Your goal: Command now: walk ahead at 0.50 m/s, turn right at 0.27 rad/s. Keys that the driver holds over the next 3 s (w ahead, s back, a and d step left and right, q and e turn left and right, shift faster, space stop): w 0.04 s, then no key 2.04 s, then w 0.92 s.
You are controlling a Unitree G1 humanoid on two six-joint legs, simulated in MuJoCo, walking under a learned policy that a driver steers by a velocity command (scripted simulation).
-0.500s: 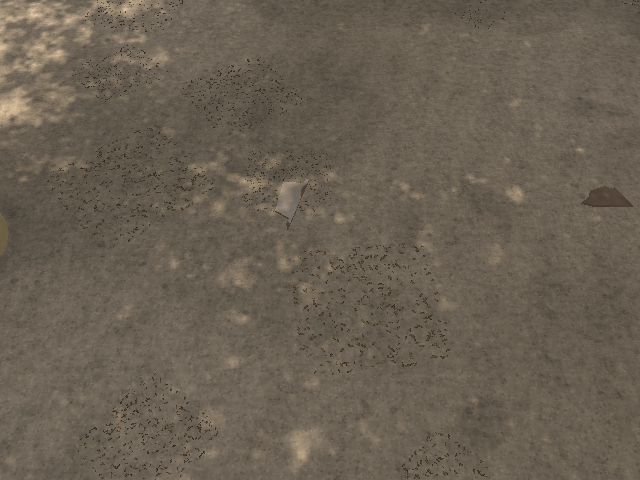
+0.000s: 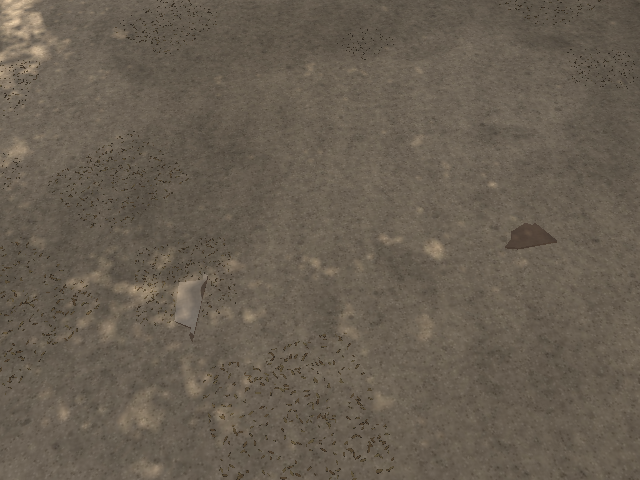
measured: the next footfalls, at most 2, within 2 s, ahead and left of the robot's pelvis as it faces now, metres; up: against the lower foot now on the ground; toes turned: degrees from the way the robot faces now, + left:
left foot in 0.20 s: +0.30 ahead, +0.15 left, +0.00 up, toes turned -2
right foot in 0.52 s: +0.25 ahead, -0.10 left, +0.00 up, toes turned -2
